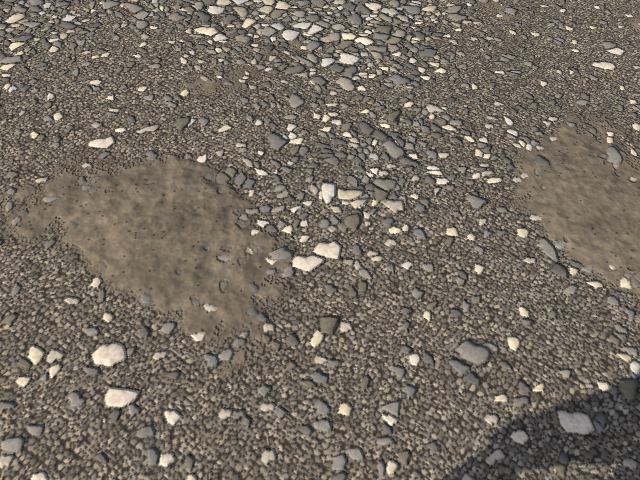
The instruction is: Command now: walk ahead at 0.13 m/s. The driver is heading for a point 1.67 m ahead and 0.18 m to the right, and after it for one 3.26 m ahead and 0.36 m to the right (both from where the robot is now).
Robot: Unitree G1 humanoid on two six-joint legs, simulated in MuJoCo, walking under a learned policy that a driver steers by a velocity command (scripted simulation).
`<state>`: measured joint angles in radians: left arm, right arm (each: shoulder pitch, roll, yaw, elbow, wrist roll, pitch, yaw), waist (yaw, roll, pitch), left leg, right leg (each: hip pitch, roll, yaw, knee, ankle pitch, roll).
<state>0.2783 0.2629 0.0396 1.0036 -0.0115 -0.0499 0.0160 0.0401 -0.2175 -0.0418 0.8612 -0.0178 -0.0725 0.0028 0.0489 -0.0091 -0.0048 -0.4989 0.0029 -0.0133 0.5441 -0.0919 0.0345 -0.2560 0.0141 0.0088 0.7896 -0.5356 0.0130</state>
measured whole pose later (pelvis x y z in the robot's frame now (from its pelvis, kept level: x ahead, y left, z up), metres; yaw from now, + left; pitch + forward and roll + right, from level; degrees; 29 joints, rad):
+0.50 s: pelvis +0.06 -0.01 +0.01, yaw +0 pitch +0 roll +0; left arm 0.27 0.19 0.04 1.07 0.00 -0.02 0.04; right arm 0.16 -0.20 -0.05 1.01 0.00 -0.01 -0.03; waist 0.00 0.01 0.01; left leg -0.33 -0.02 0.00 0.50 -0.17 0.02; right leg -0.20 -0.02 0.00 0.51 -0.32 0.02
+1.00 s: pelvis +0.08 -0.02 +0.01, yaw +1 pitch -1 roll +0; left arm 0.28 0.18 0.03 1.10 0.00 -0.01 0.04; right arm 0.12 -0.20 -0.04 1.08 0.01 0.01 -0.03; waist 0.00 0.00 0.04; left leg -0.29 -0.01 -0.01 0.53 -0.22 0.01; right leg -0.14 -0.01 -0.02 0.51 -0.35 0.01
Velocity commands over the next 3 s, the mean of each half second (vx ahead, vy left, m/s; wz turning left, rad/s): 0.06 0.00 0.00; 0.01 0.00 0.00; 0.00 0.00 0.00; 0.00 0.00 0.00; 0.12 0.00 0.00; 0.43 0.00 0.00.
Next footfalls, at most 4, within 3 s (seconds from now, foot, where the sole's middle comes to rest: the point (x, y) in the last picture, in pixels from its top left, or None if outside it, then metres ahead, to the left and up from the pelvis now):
0.22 right None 0.07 -0.14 -0.76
3.00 right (392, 435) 0.59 -0.13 -0.76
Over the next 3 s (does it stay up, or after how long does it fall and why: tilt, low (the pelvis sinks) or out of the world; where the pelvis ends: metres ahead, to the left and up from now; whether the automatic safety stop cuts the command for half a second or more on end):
stays up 0.39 -0.02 -0.01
